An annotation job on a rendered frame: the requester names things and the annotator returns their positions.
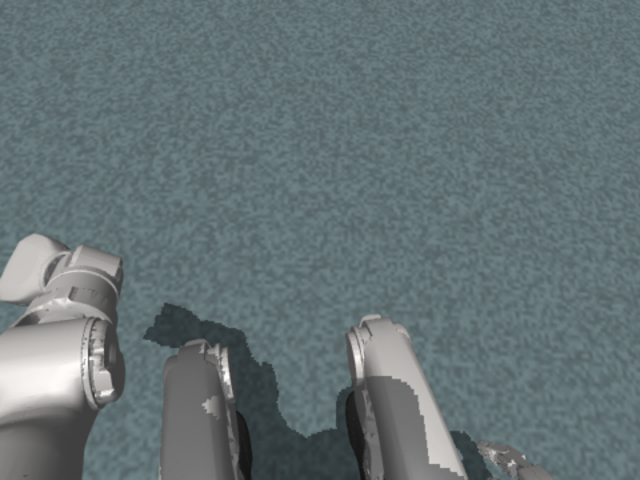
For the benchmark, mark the left robot hand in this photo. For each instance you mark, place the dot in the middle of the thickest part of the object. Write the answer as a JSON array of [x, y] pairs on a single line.
[[19, 281]]

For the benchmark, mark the right robot hand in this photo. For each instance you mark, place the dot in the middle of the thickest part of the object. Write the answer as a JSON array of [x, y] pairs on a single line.
[[511, 461]]

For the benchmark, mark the left robot foot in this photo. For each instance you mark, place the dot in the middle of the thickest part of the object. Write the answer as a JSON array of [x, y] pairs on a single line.
[[245, 452]]

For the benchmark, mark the left robot arm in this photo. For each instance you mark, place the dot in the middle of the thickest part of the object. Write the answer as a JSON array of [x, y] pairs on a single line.
[[60, 363]]

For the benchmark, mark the right robot foot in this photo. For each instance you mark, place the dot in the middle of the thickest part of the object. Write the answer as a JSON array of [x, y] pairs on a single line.
[[356, 435]]

